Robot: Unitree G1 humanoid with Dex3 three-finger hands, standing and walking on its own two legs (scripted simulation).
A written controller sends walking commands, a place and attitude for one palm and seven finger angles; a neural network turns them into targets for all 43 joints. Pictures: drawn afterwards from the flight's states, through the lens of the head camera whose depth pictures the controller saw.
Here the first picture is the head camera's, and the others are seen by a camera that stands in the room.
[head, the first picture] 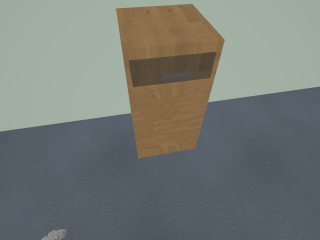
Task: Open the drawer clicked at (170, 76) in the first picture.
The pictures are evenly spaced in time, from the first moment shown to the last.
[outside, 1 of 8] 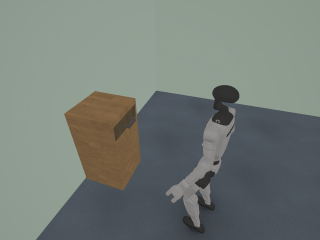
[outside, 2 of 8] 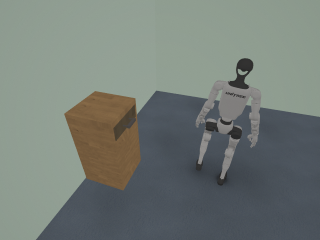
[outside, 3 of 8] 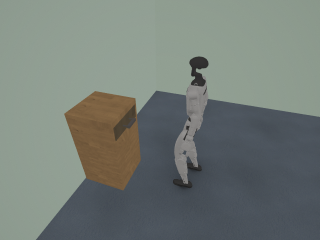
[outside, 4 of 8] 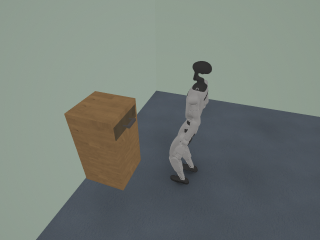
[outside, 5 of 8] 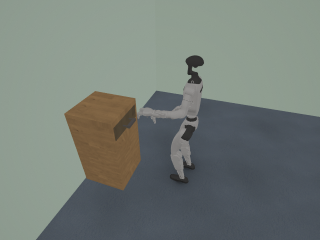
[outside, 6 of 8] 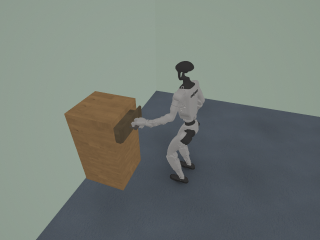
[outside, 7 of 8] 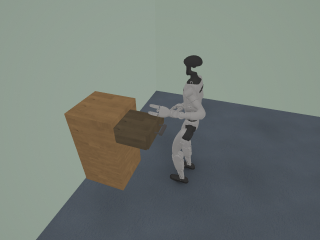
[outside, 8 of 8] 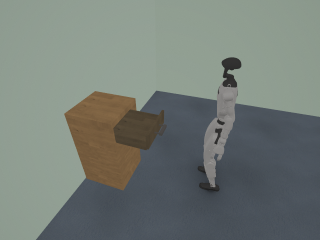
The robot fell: no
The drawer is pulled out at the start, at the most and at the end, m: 0.00 0.30 0.30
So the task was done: yes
